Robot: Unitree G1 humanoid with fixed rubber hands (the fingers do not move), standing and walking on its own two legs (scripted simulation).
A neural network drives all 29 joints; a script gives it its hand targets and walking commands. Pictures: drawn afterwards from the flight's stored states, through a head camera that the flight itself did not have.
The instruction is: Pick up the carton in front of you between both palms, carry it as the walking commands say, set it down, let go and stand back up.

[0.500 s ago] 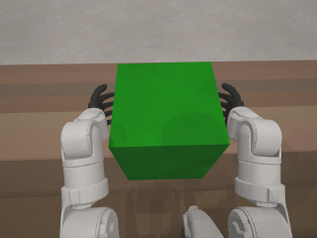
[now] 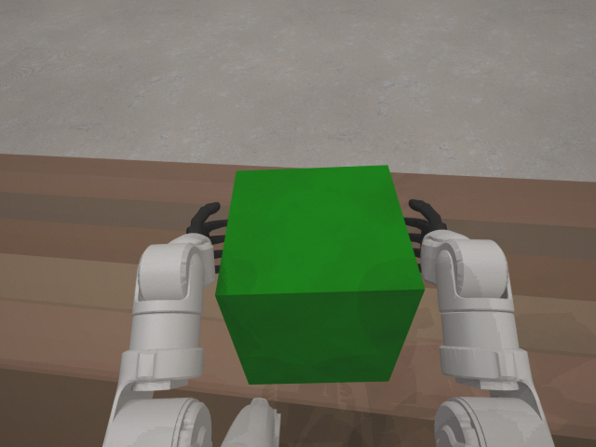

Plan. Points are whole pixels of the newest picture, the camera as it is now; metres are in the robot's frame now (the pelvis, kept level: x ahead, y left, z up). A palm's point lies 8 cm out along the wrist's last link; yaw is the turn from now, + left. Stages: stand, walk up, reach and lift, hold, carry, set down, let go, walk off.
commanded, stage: carry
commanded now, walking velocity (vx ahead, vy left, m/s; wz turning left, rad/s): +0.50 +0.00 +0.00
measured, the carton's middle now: (315, 279) +0.35 +0.02 +0.00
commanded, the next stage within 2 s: none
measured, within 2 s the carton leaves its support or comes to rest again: neither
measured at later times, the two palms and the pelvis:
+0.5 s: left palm (287, 135) +0.72 +0.09 -0.04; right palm (432, 141) +0.69 -0.21 -0.03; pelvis +0.35 -0.02 -0.13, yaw +0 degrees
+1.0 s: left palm (292, 91) +1.07 +0.11 -0.17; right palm (393, 92) +1.07 -0.19 -0.17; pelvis +0.72 -0.05 -0.29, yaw -1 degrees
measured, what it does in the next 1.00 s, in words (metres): goes down: left foot 0.10 m lower, then right foot 0.10 m lower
